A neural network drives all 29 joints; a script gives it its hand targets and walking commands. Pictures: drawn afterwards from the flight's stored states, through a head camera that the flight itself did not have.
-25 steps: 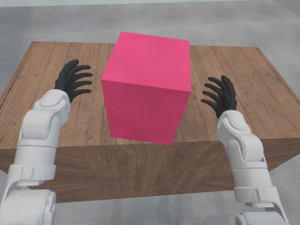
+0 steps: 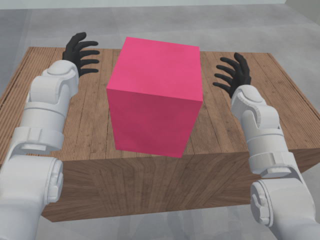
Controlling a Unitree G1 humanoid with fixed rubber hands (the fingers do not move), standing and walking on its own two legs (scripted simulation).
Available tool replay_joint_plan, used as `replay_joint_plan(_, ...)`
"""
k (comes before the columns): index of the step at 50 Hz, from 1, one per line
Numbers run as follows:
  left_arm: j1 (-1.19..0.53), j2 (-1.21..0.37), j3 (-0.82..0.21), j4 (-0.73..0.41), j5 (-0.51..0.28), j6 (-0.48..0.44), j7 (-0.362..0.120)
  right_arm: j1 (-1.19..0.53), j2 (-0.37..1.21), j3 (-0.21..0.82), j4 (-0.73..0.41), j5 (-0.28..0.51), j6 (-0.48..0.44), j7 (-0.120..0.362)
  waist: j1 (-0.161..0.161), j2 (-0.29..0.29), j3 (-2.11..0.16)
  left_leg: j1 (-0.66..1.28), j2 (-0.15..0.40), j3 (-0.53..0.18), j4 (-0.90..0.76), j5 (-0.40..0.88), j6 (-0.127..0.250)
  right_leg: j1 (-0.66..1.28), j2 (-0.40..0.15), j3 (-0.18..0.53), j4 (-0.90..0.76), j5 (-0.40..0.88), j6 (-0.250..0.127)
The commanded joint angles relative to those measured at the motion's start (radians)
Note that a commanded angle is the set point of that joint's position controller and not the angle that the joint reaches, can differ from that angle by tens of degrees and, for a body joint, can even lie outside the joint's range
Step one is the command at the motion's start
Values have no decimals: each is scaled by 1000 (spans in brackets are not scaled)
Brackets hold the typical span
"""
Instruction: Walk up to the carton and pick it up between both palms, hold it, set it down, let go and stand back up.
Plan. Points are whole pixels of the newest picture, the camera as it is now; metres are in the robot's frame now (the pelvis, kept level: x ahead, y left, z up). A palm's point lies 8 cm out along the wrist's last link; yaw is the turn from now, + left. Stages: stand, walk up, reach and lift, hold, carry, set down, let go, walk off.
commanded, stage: reach and lift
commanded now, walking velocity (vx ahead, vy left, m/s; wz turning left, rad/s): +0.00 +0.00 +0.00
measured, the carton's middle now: (155, 100) +0.47 -0.03 +0.07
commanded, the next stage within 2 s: none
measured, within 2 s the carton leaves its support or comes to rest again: neither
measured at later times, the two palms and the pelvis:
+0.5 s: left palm (83, 68) +0.48 +0.15 +0.17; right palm (225, 87) +0.43 -0.19 +0.16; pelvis +0.00 +0.00 +0.00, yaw +0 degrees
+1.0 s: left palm (93, 93) +0.47 +0.14 +0.10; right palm (215, 107) +0.42 -0.19 +0.09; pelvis +0.00 +0.00 -0.01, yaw +1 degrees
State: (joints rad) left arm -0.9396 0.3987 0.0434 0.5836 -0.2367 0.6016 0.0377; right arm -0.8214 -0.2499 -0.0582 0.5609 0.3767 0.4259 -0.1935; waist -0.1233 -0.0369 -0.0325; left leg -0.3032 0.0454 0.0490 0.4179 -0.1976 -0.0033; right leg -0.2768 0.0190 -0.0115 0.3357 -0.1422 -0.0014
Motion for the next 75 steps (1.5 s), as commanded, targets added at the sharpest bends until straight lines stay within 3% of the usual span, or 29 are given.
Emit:
replay_joint_plan(1, -620, 171, 32, -145, -4, -81, 8, -598, -212, -55, -156, -5, -69, 4, -9, 128, -751, 320, -43, -31, 10, 342, -20, 181, 37, -25, 31, 476, 28)
replay_joint_plan(11, -754, 157, 0, 95, 3, -154, 14, -739, -201, -36, 43, -15, -91, 0, -19, 124, -774, 298, -45, -37, 11, 347, -29, 193, 36, -28, 29, 518, 33)
replay_joint_plan(16, -724, 128, 6, 205, 33, -216, 2, -705, -148, -22, 137, -38, -117, -14, -17, 122, -729, 268, -49, -35, -6, 325, -30, 216, 32, -23, 26, 516, 37)
replay_joint_plan(20, -666, 101, 13, 252, 54, -272, -7, -654, -112, -18, 144, -63, -157, -23, -8, 110, -695, 266, -51, -31, -8, 336, -36, 218, 36, -29, 21, 506, 39)
replay_joint_plan(33, -721, 46, 5, 210, 51, -463, 29, -647, -56, -114, 41, -198, -304, -33, -10, 150, -906, 267, -49, -25, 67, 366, -71, 118, 33, -47, 67, 494, 39)
replay_joint_plan(41, -658, 2, 5, 394, 87, -565, 16, -580, -10, -117, 201, -227, -369, -27, -10, 130, -874, 190, -46, -36, 78, 329, -64, 73, 23, -45, 90, 451, 40)
replay_joint_plan(47, -679, -16, 8, 420, 95, -639, 25, -593, -1, -114, 215, -229, -432, -17, 2, 143, -920, 178, -43, -32, 103, 368, -74, 50, 24, -45, 109, 463, 38)
replay_joint_plan(53, -679, -27, 21, 440, 102, -651, 28, -604, 3, -106, 227, -224, -448, -20, 6, 125, -928, 141, -45, -28, 107, 383, -68, 81, 21, -35, 127, 514, 47)
replay_joint_plan(64, -700, -97, 46, 443, 146, -646, 39, -624, 73, -149, 232, -275, -441, -22, 6, 115, -910, 118, -44, -22, 89, 321, -56, 71, 15, -31, 112, 438, 42)
replay_joint_plan(70, -713, -159, 95, 421, 217, -638, 50, -628, 137, -214, 231, -356, -443, -20, 10, 116, -889, 138, -43, -13, 73, 306, -54, 66, 15, -37, 96, 392, 41)
replay_joint_plan(75, -739, -282, 165, 410, 323, -656, 20, -638, 278, -308, 217, -499, -463, 23, 13, 111, -869, 180, -47, -1, 46, 308, -52, 78, 8, -52, 61, 348, 39)
